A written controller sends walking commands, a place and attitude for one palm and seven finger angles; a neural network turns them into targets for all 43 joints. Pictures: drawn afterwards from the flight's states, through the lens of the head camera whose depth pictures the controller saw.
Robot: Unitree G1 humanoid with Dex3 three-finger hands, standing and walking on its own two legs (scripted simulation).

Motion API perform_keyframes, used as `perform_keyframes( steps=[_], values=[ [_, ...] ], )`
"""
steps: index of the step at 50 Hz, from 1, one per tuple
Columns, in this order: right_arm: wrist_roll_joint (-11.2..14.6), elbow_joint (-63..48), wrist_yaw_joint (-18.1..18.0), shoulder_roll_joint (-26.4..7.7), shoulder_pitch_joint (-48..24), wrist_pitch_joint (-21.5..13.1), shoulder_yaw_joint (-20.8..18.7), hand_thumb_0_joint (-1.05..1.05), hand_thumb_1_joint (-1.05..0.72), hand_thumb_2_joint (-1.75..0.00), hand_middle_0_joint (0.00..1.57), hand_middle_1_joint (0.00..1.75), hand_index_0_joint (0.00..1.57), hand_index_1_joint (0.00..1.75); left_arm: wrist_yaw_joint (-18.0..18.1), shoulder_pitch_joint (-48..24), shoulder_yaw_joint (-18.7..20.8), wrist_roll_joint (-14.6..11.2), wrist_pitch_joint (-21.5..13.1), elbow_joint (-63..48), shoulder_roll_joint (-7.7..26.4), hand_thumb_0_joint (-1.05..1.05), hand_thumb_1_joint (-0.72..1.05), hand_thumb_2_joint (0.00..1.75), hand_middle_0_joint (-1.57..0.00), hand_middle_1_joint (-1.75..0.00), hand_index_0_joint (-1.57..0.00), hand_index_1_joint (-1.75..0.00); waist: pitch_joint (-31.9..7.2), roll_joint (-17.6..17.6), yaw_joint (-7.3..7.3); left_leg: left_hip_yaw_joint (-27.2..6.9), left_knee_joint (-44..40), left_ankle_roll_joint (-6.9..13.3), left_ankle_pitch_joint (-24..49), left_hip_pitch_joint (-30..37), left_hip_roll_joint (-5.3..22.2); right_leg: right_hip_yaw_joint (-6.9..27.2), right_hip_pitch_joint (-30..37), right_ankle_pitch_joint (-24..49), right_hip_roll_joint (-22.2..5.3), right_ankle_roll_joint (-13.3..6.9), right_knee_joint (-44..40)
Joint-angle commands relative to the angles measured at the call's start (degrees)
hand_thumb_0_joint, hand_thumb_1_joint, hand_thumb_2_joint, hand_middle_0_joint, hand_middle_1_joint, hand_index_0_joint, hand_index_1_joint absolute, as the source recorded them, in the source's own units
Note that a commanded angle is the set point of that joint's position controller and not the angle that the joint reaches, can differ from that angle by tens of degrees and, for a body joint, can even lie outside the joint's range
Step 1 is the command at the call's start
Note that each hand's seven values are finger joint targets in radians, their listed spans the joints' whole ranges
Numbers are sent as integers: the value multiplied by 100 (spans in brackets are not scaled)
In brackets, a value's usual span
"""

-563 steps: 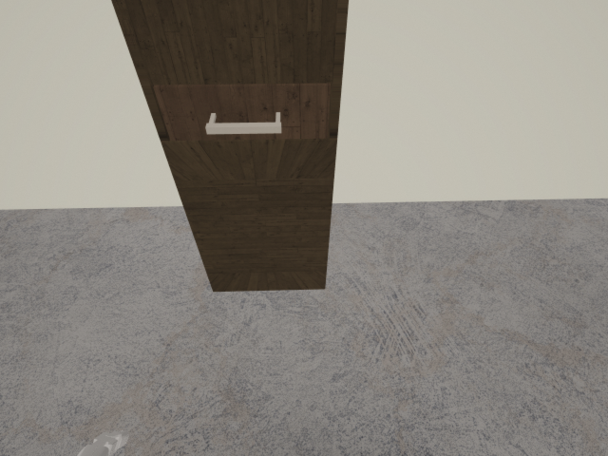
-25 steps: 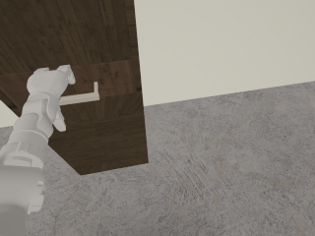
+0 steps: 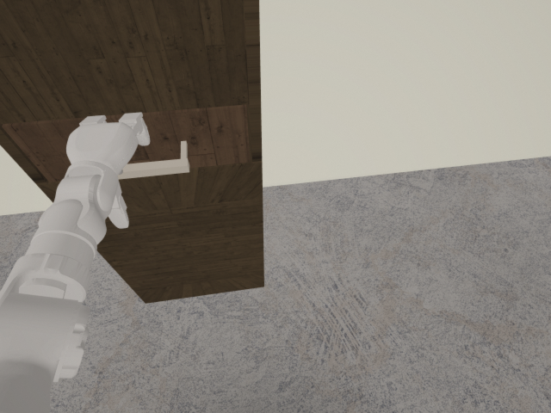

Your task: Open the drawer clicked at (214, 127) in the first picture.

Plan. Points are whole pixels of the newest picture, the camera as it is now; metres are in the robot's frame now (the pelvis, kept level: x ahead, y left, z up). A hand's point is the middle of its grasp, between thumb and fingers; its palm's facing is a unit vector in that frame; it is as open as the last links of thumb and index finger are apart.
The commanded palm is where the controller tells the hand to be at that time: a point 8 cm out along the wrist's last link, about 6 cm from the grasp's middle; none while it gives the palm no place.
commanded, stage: move the hooked fingers above the handle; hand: left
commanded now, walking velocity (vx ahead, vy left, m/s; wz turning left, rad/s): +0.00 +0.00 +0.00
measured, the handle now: (140, 160) +0.52 +0.24 +0.02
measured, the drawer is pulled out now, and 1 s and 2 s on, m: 0.00 0.00 0.00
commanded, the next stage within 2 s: lower the fingers behind the handle in 0.10 s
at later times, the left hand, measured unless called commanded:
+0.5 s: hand (123, 178) +0.46 +0.24 +0.05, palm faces -0.06 -0.04 -1.00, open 13.8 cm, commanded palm +0.44 +0.25 +0.11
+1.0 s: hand (125, 194) +0.46 +0.25 +0.01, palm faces -0.12 -0.04 -0.99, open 13.9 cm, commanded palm +0.45 +0.25 +0.08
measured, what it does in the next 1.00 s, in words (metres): stands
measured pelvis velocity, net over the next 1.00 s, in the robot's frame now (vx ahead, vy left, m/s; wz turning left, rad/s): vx -0.01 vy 0.00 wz -0.03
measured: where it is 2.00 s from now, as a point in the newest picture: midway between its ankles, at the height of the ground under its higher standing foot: outside the picture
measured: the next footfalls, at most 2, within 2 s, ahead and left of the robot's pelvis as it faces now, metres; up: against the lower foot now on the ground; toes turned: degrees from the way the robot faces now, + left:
none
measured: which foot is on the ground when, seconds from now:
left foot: down 0.00-1.00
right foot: down 0.00-1.00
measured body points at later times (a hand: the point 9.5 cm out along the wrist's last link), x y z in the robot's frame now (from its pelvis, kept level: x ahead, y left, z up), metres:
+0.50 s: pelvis +0.00 -0.01 +0.00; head +0.08 -0.01 +0.44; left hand +0.46 +0.24 +0.10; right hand +0.01 -0.29 -0.13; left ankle -0.02 +0.10 -0.72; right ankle -0.04 -0.14 -0.72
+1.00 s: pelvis -0.01 +0.00 -0.01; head +0.09 +0.00 +0.43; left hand +0.46 +0.25 +0.06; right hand +0.00 -0.28 -0.14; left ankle -0.02 +0.10 -0.72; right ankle -0.04 -0.14 -0.72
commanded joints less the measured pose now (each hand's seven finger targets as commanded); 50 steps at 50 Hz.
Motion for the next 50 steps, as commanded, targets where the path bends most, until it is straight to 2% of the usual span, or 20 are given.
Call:
perform_keyframes(
  steps=[1,3,6,7,8,11,14,17,21,22,27,28,30,33,37,38,41,43,46,50],
  values=[
    [-28,-365,8,-847,647,-76,-289,0,-90,-90,20,30,20,30,621,-2887,756,153,22,-1041,1774,0,-50,30,-30,-120,-30,-120,-2130,642,-59,173,-222,15,2931,1776,56,-455,85,1809,252,-365,-71],
    [-59,-392,33,-869,644,-75,-271,0,-90,-90,20,30,20,30,770,-2848,1047,214,182,-857,2125,0,-50,30,-30,-120,-30,-120,-2344,495,36,237,-191,33,2989,1554,42,-427,354,2038,241,-348,4],
    [-60,-443,73,-862,625,-54,-269,0,-90,-90,20,30,20,30,818,-2559,876,213,500,-599,1879,0,-50,30,-30,-120,-30,-120,-2511,399,64,339,-170,37,3113,1474,37,-431,561,2302,232,-318,21],
    [-61,-440,79,-891,652,-37,-272,0,-90,-90,20,30,20,30,764,-2416,954,202,585,-427,1948,0,-50,30,-30,-120,-30,-120,-2557,120,66,369,-167,65,3092,1385,39,-409,736,2413,238,-303,-12],
    [-33,-452,69,-915,645,-25,-271,0,-90,-90,20,30,20,30,707,-2493,894,191,629,-435,2001,0,-50,30,-30,-120,-30,-120,-2497,54,14,409,-196,83,2939,1292,44,-378,792,2460,215,-269,-43],
    [11,-480,29,-940,681,-28,-305,0,-90,-90,20,30,20,30,419,-2466,452,93,649,-432,1517,0,-50,30,-30,-120,-30,-120,-2290,-182,-151,428,-252,145,2731,1330,44,-350,762,2431,210,-233,-196],
    [13,-424,-69,-970,745,-24,-335,0,-90,-90,20,30,20,30,149,-2348,553,23,342,-520,1680,0,-50,30,-30,-120,-30,-120,-2082,-385,-209,426,-260,195,2531,1290,33,-277,786,2447,190,-209,-295],
    [-13,-394,-133,-912,757,-48,-346,0,-90,-90,20,30,20,30,98,-2601,483,28,-145,-1090,1613,0,-50,30,-30,-120,-30,-120,-2055,-31,-245,359,-211,200,2617,1456,34,-256,550,2297,203,-252,-286],
    [-33,-315,-88,-853,811,-93,-365,0,-90,-90,20,30,20,30,457,-2412,813,124,-455,-1108,1794,0,-50,30,-30,-120,-30,-120,-1956,524,-107,286,-114,122,2675,1445,37,-322,104,1972,254,-326,-87],
    [-54,-298,-72,-878,825,-88,-366,0,-90,-90,20,30,20,30,580,-2402,1021,134,-465,-1108,2000,0,-50,30,-30,-120,-30,-120,-2062,446,-52,287,-79,114,2746,1342,35,-321,195,2043,257,-336,-41],
    [-101,-259,68,-912,790,-107,-365,0,-90,-90,20,30,20,30,1122,-2095,1268,196,-63,-735,2128,0,-50,30,-30,-120,-30,-120,-2500,299,66,357,50,77,2856,1001,11,-358,397,2325,257,-323,200],
    [-93,-273,94,-904,800,-118,-367,0,-90,-90,20,30,20,30,1176,-2179,1102,225,50,-725,1988,0,-50,30,-30,-120,-30,-120,-2566,462,21,389,66,74,2856,1049,10,-353,350,2353,253,-308,210],
    [-67,-233,126,-922,808,-138,-397,0,-90,-90,20,30,20,30,1198,-2348,818,270,282,-545,1693,0,-50,30,-30,-120,-30,-120,-2425,395,-109,398,56,70,2732,1080,44,-388,174,2216,263,-294,157],
    [-46,-195,69,-981,870,-137,-398,0,-90,-90,20,30,20,30,1071,-2649,803,248,417,-450,1854,0,-50,30,-30,-120,-30,-120,-2561,74,-250,403,51,126,2485,1059,40,-302,334,2248,247,-238,59],
    [-57,-166,-37,-962,879,-149,-376,0,-90,-90,20,30,20,30,829,-2740,707,200,235,-494,1808,0,-50,30,-30,-120,-30,-120,-2524,194,-301,364,59,150,2523,1203,38,-274,273,2265,237,-254,23],
    [-55,-169,-34,-934,903,-149,-372,0,-90,-90,20,30,20,30,778,-2533,579,181,226,-323,1608,0,-50,30,-30,-120,-30,-120,-2426,222,-296,364,67,145,2539,1206,34,-296,187,2212,241,-248,31],
    [-38,-208,-38,-927,855,-134,-325,0,-90,-90,20,30,20,30,661,-2171,495,196,153,-52,1496,0,-50,30,-30,-120,-30,-120,-1862,136,-243,361,4,127,2215,903,48,-337,-57,1891,243,-273,4],
    [-56,-249,-23,-914,889,-144,-338,0,-90,-90,20,30,20,30,669,-2154,517,219,36,-160,1471,0,-50,30,-30,-120,-30,-120,-1991,221,-204,379,55,131,2299,945,47,-330,-65,1912,247,-285,41],
    [-59,-273,-49,-939,887,-129,-320,0,-90,-90,20,30,20,30,776,-2249,824,261,-111,-205,1881,0,-50,30,-30,-120,-30,-120,-1981,27,-201,359,115,143,2044,637,40,-304,-91,1810,238,-278,141],
    [-133,-251,-6,-933,915,-176,-354,0,-90,-90,20,30,20,30,1099,-2440,1093,341,-311,-591,2091,0,-50,30,-30,-120,-30,-120,-2486,403,-131,313,330,107,2443,745,46,-326,-226,1984,260,-302,418]
  ],
)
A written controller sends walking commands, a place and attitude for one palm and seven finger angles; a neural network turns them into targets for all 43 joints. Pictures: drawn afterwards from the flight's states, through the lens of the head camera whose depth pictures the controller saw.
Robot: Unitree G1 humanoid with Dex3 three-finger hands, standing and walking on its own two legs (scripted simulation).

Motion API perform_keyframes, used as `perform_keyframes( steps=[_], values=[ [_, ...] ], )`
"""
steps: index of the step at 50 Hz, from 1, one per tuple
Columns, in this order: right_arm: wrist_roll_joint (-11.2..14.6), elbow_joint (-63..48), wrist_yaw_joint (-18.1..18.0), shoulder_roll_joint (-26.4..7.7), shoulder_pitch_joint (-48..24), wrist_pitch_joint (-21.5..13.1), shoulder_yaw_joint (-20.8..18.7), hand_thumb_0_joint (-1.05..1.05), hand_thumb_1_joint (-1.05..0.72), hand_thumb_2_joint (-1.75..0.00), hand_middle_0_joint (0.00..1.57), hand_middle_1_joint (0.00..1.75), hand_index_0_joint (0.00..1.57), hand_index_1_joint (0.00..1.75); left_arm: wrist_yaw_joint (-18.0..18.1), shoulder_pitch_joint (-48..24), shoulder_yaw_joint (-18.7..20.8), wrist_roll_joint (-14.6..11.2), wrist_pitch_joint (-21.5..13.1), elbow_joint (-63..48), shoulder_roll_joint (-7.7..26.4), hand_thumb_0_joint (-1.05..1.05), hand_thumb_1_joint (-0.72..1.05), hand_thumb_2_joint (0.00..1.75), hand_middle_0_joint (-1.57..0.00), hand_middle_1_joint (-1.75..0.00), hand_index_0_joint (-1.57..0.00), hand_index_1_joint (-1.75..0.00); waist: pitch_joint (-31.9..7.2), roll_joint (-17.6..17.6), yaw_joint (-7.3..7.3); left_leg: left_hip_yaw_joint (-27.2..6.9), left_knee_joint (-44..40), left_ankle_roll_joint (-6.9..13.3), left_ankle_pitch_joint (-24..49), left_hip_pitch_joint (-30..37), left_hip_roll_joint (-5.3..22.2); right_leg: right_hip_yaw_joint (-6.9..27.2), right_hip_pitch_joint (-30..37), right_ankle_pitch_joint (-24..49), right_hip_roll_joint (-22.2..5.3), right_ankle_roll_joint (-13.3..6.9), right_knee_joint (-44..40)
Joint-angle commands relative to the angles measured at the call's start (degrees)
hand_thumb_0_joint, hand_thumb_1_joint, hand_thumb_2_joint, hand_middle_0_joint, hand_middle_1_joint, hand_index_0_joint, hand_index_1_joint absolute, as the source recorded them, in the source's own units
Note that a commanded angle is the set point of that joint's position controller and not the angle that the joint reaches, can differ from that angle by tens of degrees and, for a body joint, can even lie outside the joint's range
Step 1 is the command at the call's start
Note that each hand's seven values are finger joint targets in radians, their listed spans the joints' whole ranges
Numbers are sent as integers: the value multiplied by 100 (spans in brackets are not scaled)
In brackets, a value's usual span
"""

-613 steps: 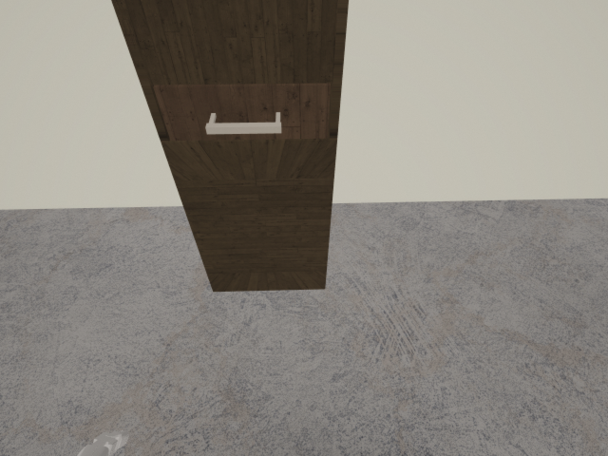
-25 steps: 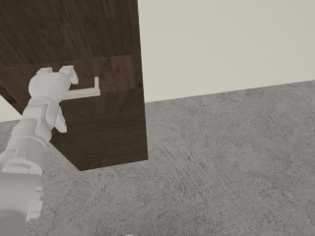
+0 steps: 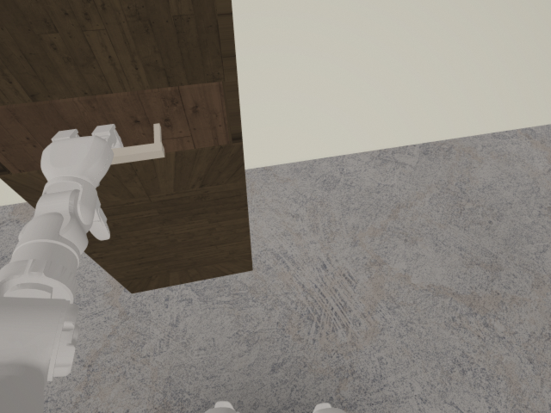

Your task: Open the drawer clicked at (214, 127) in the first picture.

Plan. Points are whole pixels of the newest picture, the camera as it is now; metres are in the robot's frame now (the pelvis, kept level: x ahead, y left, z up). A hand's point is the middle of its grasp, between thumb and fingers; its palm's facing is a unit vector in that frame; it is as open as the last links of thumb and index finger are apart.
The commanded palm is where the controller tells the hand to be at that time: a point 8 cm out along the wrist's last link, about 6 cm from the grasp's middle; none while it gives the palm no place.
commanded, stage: lower the fingers behind the handle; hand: left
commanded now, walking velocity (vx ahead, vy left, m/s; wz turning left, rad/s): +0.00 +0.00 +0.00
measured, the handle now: (110, 146) +0.52 +0.26 +0.04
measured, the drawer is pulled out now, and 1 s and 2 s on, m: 0.00 0.00 0.02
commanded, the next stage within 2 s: close the thumb around the handle in 0.80 s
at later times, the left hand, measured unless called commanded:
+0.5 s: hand (96, 184) +0.47 +0.28 +0.01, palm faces -0.09 -0.01 -1.00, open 13.8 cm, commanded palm +0.45 +0.27 +0.06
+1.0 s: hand (97, 184) +0.47 +0.28 +0.01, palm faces -0.06 -0.03 -1.00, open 13.7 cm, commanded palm +0.45 +0.27 +0.06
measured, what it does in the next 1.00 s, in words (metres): stands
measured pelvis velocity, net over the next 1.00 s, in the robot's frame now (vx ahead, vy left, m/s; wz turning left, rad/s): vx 0.00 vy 0.01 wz -0.02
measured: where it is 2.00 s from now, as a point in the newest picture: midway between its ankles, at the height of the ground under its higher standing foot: outside the picture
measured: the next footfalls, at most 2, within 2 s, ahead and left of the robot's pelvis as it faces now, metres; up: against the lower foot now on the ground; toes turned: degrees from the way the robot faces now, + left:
none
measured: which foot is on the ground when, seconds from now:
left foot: down 0.00-1.00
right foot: down 0.00-1.00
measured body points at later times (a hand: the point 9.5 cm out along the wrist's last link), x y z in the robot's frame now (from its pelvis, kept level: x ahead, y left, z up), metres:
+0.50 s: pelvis -0.01 +0.00 -0.01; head +0.10 +0.01 +0.43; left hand +0.47 +0.27 +0.06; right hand +0.00 -0.27 -0.14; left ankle -0.01 +0.11 -0.70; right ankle -0.02 -0.14 -0.70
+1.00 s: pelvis +0.00 +0.01 -0.01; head +0.10 +0.01 +0.43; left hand +0.47 +0.27 +0.06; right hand +0.01 -0.27 -0.13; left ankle -0.01 +0.11 -0.70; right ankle -0.02 -0.14 -0.70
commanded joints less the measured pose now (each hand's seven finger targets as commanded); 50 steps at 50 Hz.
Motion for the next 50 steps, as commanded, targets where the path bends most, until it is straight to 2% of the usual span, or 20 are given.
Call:
perform_keyframes(
  steps=[1,4,6,7,8,9,14,17,19,23,25,28,31,34,36,38,42,44,45,50],
  values=[
    [-63,-295,-9,-944,705,-107,-407,0,-90,-90,20,30,20,30,608,-2582,592,92,-142,-1522,1891,0,-50,30,-30,-120,-30,-120,-2627,552,37,181,-98,103,2757,1726,-44,-433,535,2103,156,-301,-69],
    [-107,-171,61,-964,771,-113,-443,0,-90,-90,20,30,20,30,834,-2392,663,100,-34,-1407,1826,0,-50,30,-30,-120,-30,-120,-2812,531,34,138,59,66,3104,1829,-2,-494,374,2178,184,-293,54],
    [-106,-129,93,-963,788,-116,-453,0,-90,-90,20,30,20,30,911,-2502,516,85,125,-1358,1647,0,-50,30,-30,-120,-30,-120,-2836,551,-35,133,84,50,3135,1833,12,-525,294,2170,196,-285,75],
    [-109,-95,114,-958,808,-120,-468,0,-90,-90,20,30,20,30,906,-2561,348,63,213,-1247,1414,0,-50,30,-30,-120,-30,-120,-2793,554,-124,129,110,55,3202,1896,19,-536,211,2176,205,-285,41],
    [-98,-60,127,-979,867,-119,-471,0,-90,-90,20,30,20,30,900,-2520,352,40,295,-1178,1439,0,-50,30,-30,-120,-30,-120,-2840,513,-101,118,99,46,3240,1925,32,-538,238,2191,198,-271,35],
    [-90,-34,137,-1010,867,-86,-468,0,-90,-90,20,30,20,30,883,-2403,431,28,398,-1064,1542,0,-50,30,-30,-120,-30,-120,-2768,439,-66,110,78,42,3215,1908,39,-544,247,2173,209,-277,23],
    [-54,-48,107,-1013,806,-29,-395,0,-90,-90,20,30,20,30,708,-2387,229,-19,656,-716,1407,0,-50,30,-30,-120,-30,-120,-2413,215,-114,161,-50,90,2754,1628,10,-521,371,2064,186,-271,-100],
    [-55,-78,53,-1038,752,-19,-341,0,-90,-90,20,30,20,30,580,-2460,325,22,586,-625,1660,0,-50,30,-30,-120,-30,-120,-2169,127,-117,174,-93,124,2405,1332,-6,-473,404,1945,165,-281,-122],
    [-27,-126,40,-1009,754,-22,-311,0,-90,-90,20,30,20,30,497,-2196,151,11,566,-347,1466,0,-50,30,-30,-120,-30,-120,-1938,87,-124,210,-120,142,2117,1148,-31,-472,339,1761,160,-278,-143],
    [-34,-203,0,-1005,801,-42,-325,0,-90,-90,20,30,20,30,451,-2327,238,39,343,-594,1627,0,-50,30,-30,-120,-30,-120,-2222,154,-110,203,-30,144,2148,1199,-21,-442,292,1758,153,-278,-54],
    [-40,-218,8,-988,816,-59,-346,0,-90,-90,20,30,20,30,462,-2207,219,0,272,-593,1506,0,-50,30,-30,-120,-30,-120,-2234,76,-108,186,0,140,2181,1224,-4,-472,250,1755,163,-276,-23],
    [-54,-235,21,-996,827,-48,-351,0,-90,-90,20,30,20,30,513,-2029,423,-36,182,-735,1702,0,-50,30,-30,-120,-30,-120,-2521,149,13,217,67,134,2360,1222,-19,-432,417,1958,159,-270,51],
    [-39,-225,51,-978,822,-58,-367,0,-90,-90,20,30,20,30,589,-2031,227,-17,213,-703,1418,0,-50,30,-30,-120,-30,-120,-2272,215,-45,202,55,112,2291,1206,-7,-489,196,1790,176,-282,34],
    [-41,-168,58,-1036,822,-38,-372,0,-90,-90,20,30,20,30,677,-2041,485,-6,276,-683,1756,0,-50,30,-30,-120,-30,-120,-2354,108,-9,182,67,112,2345,1213,8,-487,227,1824,179,-278,61],
    [-38,-174,59,-1005,838,-53,-382,0,-90,-90,20,30,20,30,706,-2301,271,4,334,-791,1512,0,-50,30,-30,-120,-30,-120,-2366,233,-102,162,50,103,2394,1340,20,-512,136,1791,180,-278,38],
    [-45,-162,88,-1013,854,-49,-393,0,-90,-90,20,30,20,30,714,-2195,360,-15,367,-864,1575,0,-50,30,-30,-120,-30,-120,-2547,414,-9,169,69,82,2626,1494,14,-506,217,1919,181,-289,65],
    [-47,-145,84,-1018,822,-19,-372,0,-90,-90,20,30,20,30,645,-2118,343,-76,447,-728,1546,0,-50,30,-30,-120,-30,-120,-2412,163,-56,200,47,115,2572,1346,11,-485,376,2054,182,-273,-4],
    [-31,-168,84,-1030,787,-5,-355,0,-90,-90,20,30,20,30,614,-1934,456,-55,449,-734,1720,0,-50,30,-30,-120,-30,-120,-2391,200,46,213,-6,109,2521,1309,3,-479,460,2039,172,-277,4],
    [-38,-188,70,-1025,774,-2,-363,0,-90,-90,20,30,20,30,611,-2017,428,-43,426,-852,1697,0,-50,30,-30,-120,-30,-120,-2458,166,15,207,7,116,2571,1365,10,-481,462,2068,175,-271,3],
    [-31,-221,71,-1004,740,5,-365,0,-90,-90,20,30,20,30,571,-1810,373,-44,360,-838,1577,0,-22,42,-32,-123,-32,-123,-2213,174,30,223,-26,113,2563,1315,12,-487,415,2037,175,-276,-29]
  ],
)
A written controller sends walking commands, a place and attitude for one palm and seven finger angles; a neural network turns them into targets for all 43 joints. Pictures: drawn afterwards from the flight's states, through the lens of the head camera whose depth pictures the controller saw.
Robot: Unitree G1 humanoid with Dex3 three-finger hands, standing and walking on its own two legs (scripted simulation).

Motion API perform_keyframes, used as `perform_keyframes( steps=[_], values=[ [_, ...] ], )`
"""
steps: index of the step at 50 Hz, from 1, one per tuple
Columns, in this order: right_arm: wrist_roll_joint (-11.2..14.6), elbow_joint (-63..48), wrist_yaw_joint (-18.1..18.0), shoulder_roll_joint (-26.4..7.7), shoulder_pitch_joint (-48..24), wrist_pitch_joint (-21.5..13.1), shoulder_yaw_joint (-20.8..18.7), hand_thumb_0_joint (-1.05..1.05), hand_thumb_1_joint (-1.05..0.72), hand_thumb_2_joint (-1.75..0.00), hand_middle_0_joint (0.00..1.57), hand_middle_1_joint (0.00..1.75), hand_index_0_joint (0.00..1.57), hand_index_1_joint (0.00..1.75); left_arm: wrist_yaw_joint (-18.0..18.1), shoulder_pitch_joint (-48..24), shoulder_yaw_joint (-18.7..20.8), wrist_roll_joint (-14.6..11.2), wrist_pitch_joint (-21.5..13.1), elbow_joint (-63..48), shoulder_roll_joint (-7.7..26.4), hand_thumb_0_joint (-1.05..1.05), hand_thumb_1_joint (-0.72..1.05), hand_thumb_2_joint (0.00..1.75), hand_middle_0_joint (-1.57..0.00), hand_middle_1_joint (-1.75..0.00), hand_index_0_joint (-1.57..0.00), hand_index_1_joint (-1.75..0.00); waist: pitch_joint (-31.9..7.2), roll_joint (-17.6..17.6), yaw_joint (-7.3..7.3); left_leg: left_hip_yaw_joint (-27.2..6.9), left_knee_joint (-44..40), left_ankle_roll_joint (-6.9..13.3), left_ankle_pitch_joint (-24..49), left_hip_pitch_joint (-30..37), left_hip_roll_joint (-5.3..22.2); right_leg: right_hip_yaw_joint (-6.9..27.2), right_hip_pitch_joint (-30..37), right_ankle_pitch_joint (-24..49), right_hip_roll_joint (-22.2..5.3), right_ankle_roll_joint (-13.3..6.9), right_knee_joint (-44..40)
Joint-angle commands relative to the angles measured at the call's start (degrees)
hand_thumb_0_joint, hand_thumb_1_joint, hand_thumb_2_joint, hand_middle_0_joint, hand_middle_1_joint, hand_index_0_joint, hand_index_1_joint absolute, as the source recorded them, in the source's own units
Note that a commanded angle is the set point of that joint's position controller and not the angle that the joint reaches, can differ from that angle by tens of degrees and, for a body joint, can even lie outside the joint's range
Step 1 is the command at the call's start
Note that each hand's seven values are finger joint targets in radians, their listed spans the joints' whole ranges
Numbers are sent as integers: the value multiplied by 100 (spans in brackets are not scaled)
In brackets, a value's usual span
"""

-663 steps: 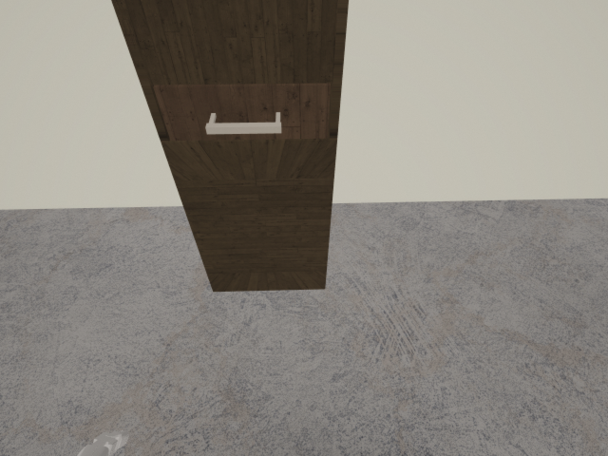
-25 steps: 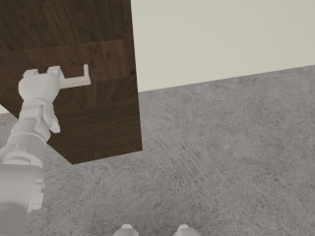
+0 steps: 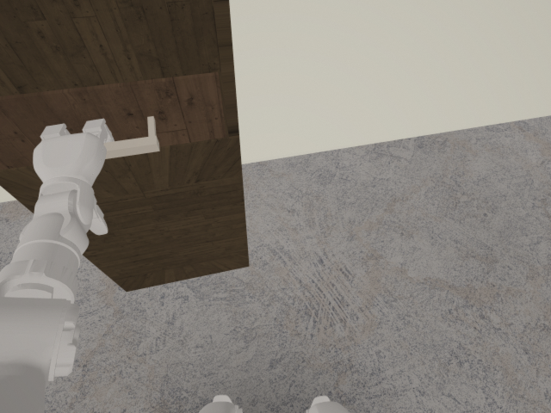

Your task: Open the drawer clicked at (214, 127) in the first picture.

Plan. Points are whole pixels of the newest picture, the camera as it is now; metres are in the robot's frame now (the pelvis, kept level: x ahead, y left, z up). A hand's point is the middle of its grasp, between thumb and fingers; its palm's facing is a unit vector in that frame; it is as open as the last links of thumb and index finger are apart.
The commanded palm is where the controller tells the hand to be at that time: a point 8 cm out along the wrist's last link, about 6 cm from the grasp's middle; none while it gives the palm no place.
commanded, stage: close the thumb around the handle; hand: left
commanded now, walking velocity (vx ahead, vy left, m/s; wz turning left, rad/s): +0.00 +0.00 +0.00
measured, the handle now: (102, 140) +0.52 +0.26 +0.05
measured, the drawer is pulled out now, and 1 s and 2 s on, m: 0.00 0.02 0.09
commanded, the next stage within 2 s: pull the drawer open in 0.60 s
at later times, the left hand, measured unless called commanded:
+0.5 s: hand (89, 180) +0.46 +0.28 +0.02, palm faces -0.05 -0.03 -1.00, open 5.9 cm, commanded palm +0.44 +0.27 +0.07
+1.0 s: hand (89, 190) +0.45 +0.27 +0.02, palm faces -0.03 -0.04 -1.00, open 5.3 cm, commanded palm +0.41 +0.26 +0.07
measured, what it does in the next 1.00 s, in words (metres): stands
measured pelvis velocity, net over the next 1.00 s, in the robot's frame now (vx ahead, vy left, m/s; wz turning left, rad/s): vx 0.02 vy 0.00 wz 0.00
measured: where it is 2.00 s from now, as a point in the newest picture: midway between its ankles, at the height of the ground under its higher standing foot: outside the picture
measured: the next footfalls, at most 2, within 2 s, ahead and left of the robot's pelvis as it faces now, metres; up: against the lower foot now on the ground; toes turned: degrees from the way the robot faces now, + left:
none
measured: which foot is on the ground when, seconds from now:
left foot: down 0.00-1.00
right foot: down 0.00-1.00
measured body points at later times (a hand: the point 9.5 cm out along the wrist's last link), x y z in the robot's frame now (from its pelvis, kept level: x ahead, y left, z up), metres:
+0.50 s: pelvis +0.00 +0.00 +0.00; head +0.10 +0.01 +0.44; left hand +0.46 +0.27 +0.08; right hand +0.02 -0.28 -0.12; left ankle -0.01 +0.10 -0.69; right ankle -0.02 -0.15 -0.69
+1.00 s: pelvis +0.02 +0.00 +0.01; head +0.10 +0.00 +0.45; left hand +0.44 +0.27 +0.08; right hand +0.05 -0.27 -0.12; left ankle -0.01 +0.10 -0.69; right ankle -0.02 -0.15 -0.69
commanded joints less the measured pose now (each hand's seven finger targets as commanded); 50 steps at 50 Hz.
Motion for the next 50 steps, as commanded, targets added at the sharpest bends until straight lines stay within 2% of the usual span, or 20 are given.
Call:
perform_keyframes(
  steps=[1,3,5,7,8,10,12,13,15,19,20,27,34,35,38,42,43,44,47,50],
  values=[
    [21,-339,-58,-994,736,-61,-378,0,-90,-90,20,30,20,30,176,-1911,279,-9,43,-966,1551,0,-16,44,-32,-124,-32,-124,-2104,246,68,149,-460,51,2735,1873,-10,-540,814,2086,139,-343,-373],
    [8,-314,-52,-1010,765,-62,-396,0,-90,-90,20,30,20,30,215,-1833,387,7,15,-975,1624,0,-5,49,-33,-125,-33,-125,-2270,267,103,124,-414,42,2953,2013,5,-534,790,2142,144,-346,-336],
    [15,-320,-39,-986,775,-68,-399,0,-90,-90,20,30,20,30,220,-1854,224,-17,41,-923,1389,0,6,54,-34,-126,-34,-126,-2115,250,47,116,-418,34,2960,2003,12,-568,694,2093,151,-344,-352],
    [-3,-299,-33,-1008,775,-67,-407,0,-90,-90,20,30,20,30,235,-1900,345,-32,27,-967,1523,0,17,59,-35,-127,-35,-127,-2223,177,73,117,-397,41,3010,1979,9,-547,793,2191,147,-351,-333],
    [-2,-289,-32,-1011,781,-64,-410,0,-90,-90,20,30,20,30,260,-1954,372,-7,35,-1028,1598,0,23,61,-35,-128,-35,-128,-2335,309,76,105,-401,21,3064,2071,22,-546,769,2195,138,-342,-308],
    [0,-296,-10,-976,799,-73,-424,0,-90,-90,20,30,20,30,270,-1923,194,-17,70,-1032,1314,0,34,66,-36,-129,-36,-129,-2342,356,45,96,-382,12,3195,2179,25,-576,709,2192,154,-347,-321],
    [-11,-260,-2,-999,795,-59,-434,0,-90,-90,20,30,20,30,271,-1922,300,-25,95,-1014,1415,0,45,71,-37,-130,-37,-130,-2329,164,44,86,-367,23,3244,2130,30,-567,788,2268,155,-343,-323],
    [-4,-281,-2,-992,798,-55,-427,0,-90,-90,20,30,20,30,278,-1881,313,-17,98,-1088,1444,0,51,73,-37,-131,-37,-131,-2417,279,87,90,-375,16,3315,2185,31,-557,811,2311,151,-338,-303],
    [7,-292,7,-963,786,-57,-436,0,-90,-90,20,30,20,30,269,-1819,155,-33,127,-1099,1203,0,62,78,-38,-132,-38,-132,-2392,304,65,81,-383,6,3368,2268,36,-578,770,2280,158,-339,-337],
    [11,-259,-4,-995,767,-34,-413,0,-90,-90,20,30,20,30,238,-1879,250,-35,171,-961,1401,0,84,88,-40,-134,-40,-134,-2154,108,36,108,-427,37,3082,2022,16,-550,861,2291,146,-335,-371],
    [12,-293,-8,-982,762,-41,-411,0,-90,-90,20,30,20,30,221,-1831,190,-39,171,-961,1315,0,90,90,-40,-135,-40,-135,-2198,100,53,126,-448,45,3004,1988,-5,-549,930,2266,143,-333,-389],
    [7,-292,-27,-984,734,-33,-404,0,-90,-90,20,30,20,30,158,-1835,297,-25,75,-1039,1471,0,90,90,-40,-135,-40,-135,-2161,181,79,143,-440,46,3027,1942,-7,-519,967,2344,131,-349,-381],
    [1,-304,-2,-953,763,-75,-447,0,-90,-90,20,30,20,30,233,-1843,124,-11,25,-1193,1176,0,90,90,-40,-135,-40,-135,-2296,316,52,90,-398,18,3273,2238,37,-566,764,2266,159,-349,-345],
    [2,-303,0,-950,754,-76,-457,0,-90,-90,20,30,20,30,252,-1750,215,3,23,-1242,1251,0,90,90,-40,-135,-40,-135,-2433,323,117,89,-380,13,3367,2289,38,-555,806,2299,156,-344,-327],
    [10,-357,28,-898,724,-78,-476,0,-90,-90,20,30,20,30,240,-1303,35,-47,65,-1316,879,0,90,90,-40,-135,-40,-135,-2471,391,173,91,-393,-4,3691,2455,55,-574,866,2404,166,-345,-345],
    [25,-430,53,-899,612,-78,-488,0,-90,-90,20,30,20,30,223,-751,98,-173,147,-1757,828,0,90,90,-40,-135,-40,-135,-2613,246,268,90,-424,14,4018,2562,73,-547,1197,2719,169,-345,-388],
    [47,-442,61,-876,591,-79,-490,0,-90,-90,20,30,20,30,216,-640,-18,-199,180,-1774,662,0,90,90,-40,-135,-40,-135,-2474,190,232,113,-451,29,3940,2542,73,-557,1193,2708,165,-324,-436],
    [52,-438,61,-901,562,-75,-481,0,-90,-90,20,30,20,30,208,-488,133,-211,206,-1824,835,0,90,90,-40,-135,-40,-135,-2329,174,300,114,-496,26,3913,2446,74,-561,1257,2709,157,-337,-440],
    [69,-500,57,-915,425,-59,-462,0,-90,-90,20,30,20,30,198,-220,193,-237,298,-2009,900,0,90,90,-40,-135,-40,-135,-2183,67,327,160,-574,58,3829,2347,51,-524,1474,2834,147,-341,-519],
    [99,-571,43,-876,328,-67,-452,0,-90,-90,20,30,20,30,207,-7,73,-214,347,-2231,734,0,90,90,-40,-135,-40,-135,-2020,25,320,157,-647,59,3818,2396,51,-558,1479,2803,142,-333,-542]
  ],
)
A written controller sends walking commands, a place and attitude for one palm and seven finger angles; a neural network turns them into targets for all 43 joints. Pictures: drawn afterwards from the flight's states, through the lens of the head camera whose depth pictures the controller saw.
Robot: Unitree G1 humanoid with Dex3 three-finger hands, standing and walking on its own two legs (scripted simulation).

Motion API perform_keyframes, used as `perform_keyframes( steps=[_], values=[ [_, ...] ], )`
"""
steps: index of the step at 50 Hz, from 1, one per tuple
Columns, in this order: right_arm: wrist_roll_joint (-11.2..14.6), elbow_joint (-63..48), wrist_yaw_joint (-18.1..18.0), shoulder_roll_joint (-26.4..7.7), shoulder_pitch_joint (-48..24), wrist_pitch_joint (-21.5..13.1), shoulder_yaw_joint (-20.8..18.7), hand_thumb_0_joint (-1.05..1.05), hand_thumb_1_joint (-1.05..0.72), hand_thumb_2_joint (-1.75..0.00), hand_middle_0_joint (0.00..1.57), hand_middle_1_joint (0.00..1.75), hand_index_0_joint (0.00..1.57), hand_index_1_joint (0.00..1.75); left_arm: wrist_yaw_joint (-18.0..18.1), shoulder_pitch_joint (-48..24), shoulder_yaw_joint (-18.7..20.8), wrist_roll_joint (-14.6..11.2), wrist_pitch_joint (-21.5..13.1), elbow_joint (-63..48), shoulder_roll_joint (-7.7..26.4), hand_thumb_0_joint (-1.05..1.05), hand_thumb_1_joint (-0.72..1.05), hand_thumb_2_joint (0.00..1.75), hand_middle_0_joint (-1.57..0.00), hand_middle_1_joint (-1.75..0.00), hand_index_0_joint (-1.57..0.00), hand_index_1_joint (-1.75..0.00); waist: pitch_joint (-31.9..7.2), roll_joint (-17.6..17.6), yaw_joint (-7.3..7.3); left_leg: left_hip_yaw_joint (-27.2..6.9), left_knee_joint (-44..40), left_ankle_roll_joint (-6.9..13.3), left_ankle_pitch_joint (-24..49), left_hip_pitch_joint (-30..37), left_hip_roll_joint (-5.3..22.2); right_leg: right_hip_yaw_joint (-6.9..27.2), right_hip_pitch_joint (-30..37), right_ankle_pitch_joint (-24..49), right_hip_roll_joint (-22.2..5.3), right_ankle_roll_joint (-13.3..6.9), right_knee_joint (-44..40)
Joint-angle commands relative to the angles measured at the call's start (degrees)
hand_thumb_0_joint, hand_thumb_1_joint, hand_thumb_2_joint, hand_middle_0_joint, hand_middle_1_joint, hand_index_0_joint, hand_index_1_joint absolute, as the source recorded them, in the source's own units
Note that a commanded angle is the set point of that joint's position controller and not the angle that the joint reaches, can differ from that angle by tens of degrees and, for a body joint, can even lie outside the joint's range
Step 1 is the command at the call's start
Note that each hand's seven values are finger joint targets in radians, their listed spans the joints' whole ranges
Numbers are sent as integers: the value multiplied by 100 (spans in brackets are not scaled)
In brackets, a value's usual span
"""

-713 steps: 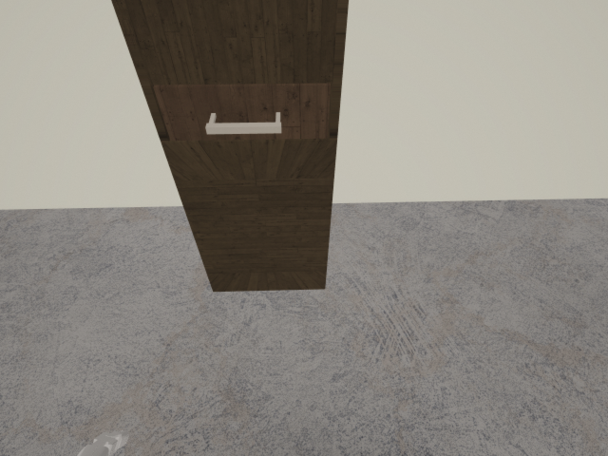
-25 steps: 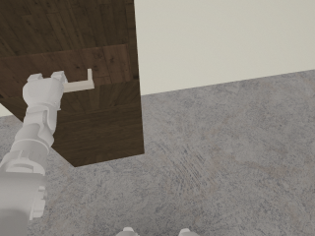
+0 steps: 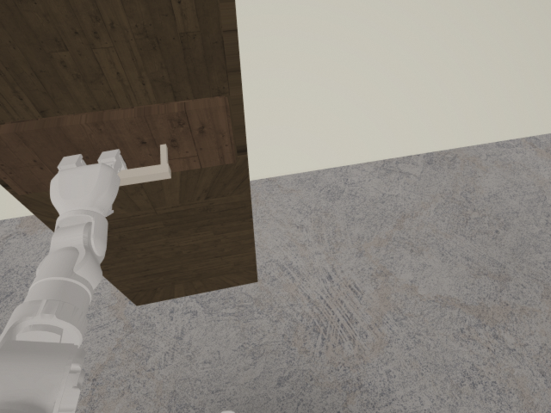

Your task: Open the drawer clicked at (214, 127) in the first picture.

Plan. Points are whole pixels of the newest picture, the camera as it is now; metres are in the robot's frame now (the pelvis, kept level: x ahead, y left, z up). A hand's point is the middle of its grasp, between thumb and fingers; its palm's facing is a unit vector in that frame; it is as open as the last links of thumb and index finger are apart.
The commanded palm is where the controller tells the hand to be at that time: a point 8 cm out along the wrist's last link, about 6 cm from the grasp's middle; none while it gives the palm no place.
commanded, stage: pull the drawer open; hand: left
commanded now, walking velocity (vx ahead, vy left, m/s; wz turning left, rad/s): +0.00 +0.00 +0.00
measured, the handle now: (117, 168) +0.49 +0.26 +0.04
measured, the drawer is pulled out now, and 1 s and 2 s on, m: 0.02 0.09 0.30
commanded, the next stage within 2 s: none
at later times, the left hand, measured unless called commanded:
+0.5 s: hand (100, 231) +0.39 +0.27 +0.01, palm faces -0.02 -0.01 -1.00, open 5.3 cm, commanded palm +0.37 +0.26 +0.07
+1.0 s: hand (101, 250) +0.35 +0.26 +0.01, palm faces +0.02 -0.05 -1.00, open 5.4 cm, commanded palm +0.30 +0.25 +0.07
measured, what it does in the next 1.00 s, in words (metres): stands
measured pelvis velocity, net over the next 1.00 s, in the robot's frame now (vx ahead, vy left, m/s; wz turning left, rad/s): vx -0.01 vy -0.01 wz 0.00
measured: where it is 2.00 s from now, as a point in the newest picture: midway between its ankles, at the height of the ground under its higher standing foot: outside the picture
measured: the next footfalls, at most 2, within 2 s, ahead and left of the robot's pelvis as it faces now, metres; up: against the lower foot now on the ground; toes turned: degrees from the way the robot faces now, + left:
none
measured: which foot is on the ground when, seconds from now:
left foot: down 0.00-1.00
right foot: down 0.00-1.00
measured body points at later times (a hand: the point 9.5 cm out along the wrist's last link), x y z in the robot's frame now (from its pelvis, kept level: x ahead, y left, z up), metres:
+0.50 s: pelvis -0.01 -0.01 +0.00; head +0.06 -0.01 +0.45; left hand +0.38 +0.26 +0.07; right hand +0.10 -0.27 -0.12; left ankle -0.03 +0.10 -0.70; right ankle -0.03 -0.15 -0.70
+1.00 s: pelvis -0.01 -0.01 +0.01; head +0.04 -0.02 +0.45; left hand +0.35 +0.26 +0.07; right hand +0.05 -0.28 -0.12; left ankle -0.03 +0.10 -0.70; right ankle -0.03 -0.15 -0.70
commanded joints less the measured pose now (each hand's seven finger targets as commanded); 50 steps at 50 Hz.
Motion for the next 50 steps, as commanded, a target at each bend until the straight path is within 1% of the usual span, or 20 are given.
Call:
perform_keyframes(
  steps=[1,3,6,7,13,14,16,17,19,20,21,23,29,32,35,36,40,43,46,50],
  values=[
    [48,-570,-42,-912,310,-134,-343,0,-90,-90,20,30,20,30,155,-1026,112,-7,52,-1267,981,0,90,90,-40,-135,-40,-135,-1966,129,170,83,-377,33,4012,1973,49,-621,922,2758,145,-327,-226],
    [52,-601,-22,-908,243,-138,-344,0,-90,-90,20,30,20,30,170,-691,177,-46,115,-1421,972,0,90,90,-40,-135,-40,-135,-2029,181,225,67,-371,23,4209,2131,60,-610,949,2786,140,-326,-241],
    [58,-656,-44,-901,146,-144,-324,0,-90,-90,20,30,20,30,165,-475,193,-71,202,-1476,946,0,90,90,-40,-135,-40,-135,-1874,-80,226,109,-434,41,3846,1977,27,-622,1092,2750,136,-324,-283],
    [50,-668,-53,-920,101,-143,-318,0,-90,-90,20,30,20,30,171,-504,268,-81,201,-1619,1063,0,90,90,-40,-135,-40,-135,-1919,-42,242,108,-448,38,3934,1969,29,-588,1198,2867,124,-335,-289],
    [53,-846,-28,-843,-148,-203,-317,0,-90,-90,20,30,20,30,192,205,76,-121,332,-2348,663,0,90,90,-40,-135,-40,-135,-1950,39,309,69,-430,22,4447,2302,45,-609,1257,3059,100,-302,-282],
    [59,-846,-30,-845,-185,-207,-312,0,-90,-90,20,30,20,30,204,250,186,-118,344,-2474,782,0,90,90,-40,-135,-40,-135,-1924,63,337,46,-447,4,4443,2310,49,-606,1256,3023,100,-308,-284],
    [38,-595,-130,-915,-42,-175,-269,0,-90,-90,20,30,20,30,283,-1471,131,38,342,-1982,1070,0,90,90,-40,-135,-40,-135,-1440,-38,-52,26,-446,0,3673,2020,9,-644,820,2632,98,-301,-300],
    [17,-568,-157,-898,-5,-184,-284,0,-90,-90,20,30,20,30,297,-1536,191,93,320,-1836,1128,0,90,90,-40,-135,-40,-135,-1319,-149,-61,40,-461,19,3452,1893,0,-640,795,2494,98,-312,-325],
    [19,-553,-172,-878,-63,-185,-269,0,-90,-90,20,30,20,30,302,-1222,245,163,335,-1399,1129,0,90,90,-40,-135,-40,-135,-1333,-87,100,72,-510,11,3269,1896,-52,-637,812,2368,86,-354,-319],
    [17,-573,-185,-865,-74,-172,-255,0,-90,-90,20,30,20,30,306,-1436,168,209,316,-1461,1119,0,90,90,-40,-135,-40,-135,-1542,103,130,80,-511,-12,3241,1960,-68,-625,802,2330,81,-365,-292],
    [21,-580,-180,-832,-77,-182,-262,0,-90,-90,20,30,20,30,301,-1586,9,202,299,-1447,954,0,90,90,-40,-135,-40,-135,-1603,231,98,83,-495,-17,3190,2046,-78,-634,751,2278,82,-378,-287],
    [14,-521,-193,-835,-34,-161,-266,0,-90,-90,20,30,20,30,292,-1724,88,219,261,-1265,1079,0,90,90,-40,-135,-40,-135,-1858,186,113,86,-456,-17,3218,2076,-84,-601,824,2342,76,-378,-246],
    [18,-511,-253,-822,-2,-194,-256,0,-90,-90,20,30,20,30,257,-2025,20,148,-25,-821,996,0,90,90,-40,-135,-40,-135,-1762,-167,64,110,-442,42,2549,1697,-139,-570,827,2129,70,-365,-263],
    [11,-491,-268,-846,33,-224,-255,0,-90,-90,20,30,20,30,261,-2166,140,127,-202,-697,1169,0,90,90,-40,-135,-40,-135,-1697,-251,62,138,-436,70,2251,1444,-165,-501,872,2035,57,-353,-292],
    [39,-588,-239,-784,-28,-254,-279,0,-90,-90,20,30,20,30,275,-1422,66,71,-307,-779,898,0,90,90,-40,-135,-40,-135,-1852,-201,224,207,-451,82,2278,1486,-178,-478,1028,2134,73,-356,-302],
    [45,-590,-229,-795,-37,-259,-280,0,-90,-90,20,30,20,30,280,-1194,190,59,-322,-791,1014,0,90,90,-40,-135,-40,-135,-1801,-203,301,205,-485,71,2258,1434,-170,-484,1085,2123,70,-370,-292],
    [96,-704,-194,-785,-140,-307,-305,0,-90,-90,20,30,20,30,326,-568,126,-32,-318,-1282,844,0,90,90,-40,-135,-40,-135,-1798,-214,371,241,-569,81,2280,1432,-157,-458,1254,2203,89,-366,-346],
    [123,-828,-143,-773,-273,-348,-317,0,-90,-90,20,30,20,30,394,339,109,-115,-173,-1784,646,0,90,90,-40,-135,-40,-135,-1851,-199,492,245,-641,77,2551,1569,-139,-475,1451,2352,106,-381,-366],
    [147,-847,-115,-811,-398,-396,-328,0,-90,-90,20,30,20,30,438,794,177,-174,24,-2214,652,0,90,90,-40,-135,-40,-135,-1541,-327,476,237,-729,76,2561,1625,-116,-493,1459,2333,115,-369,-448],
    [146,-963,-53,-804,-623,-461,-299,0,-90,-90,20,30,20,30,463,1599,46,-216,350,-3064,418,0,90,90,-40,-135,-40,-135,-1467,-129,542,193,-795,43,3147,1911,-69,-545,1542,2542,99,-360,-444]
  ],
)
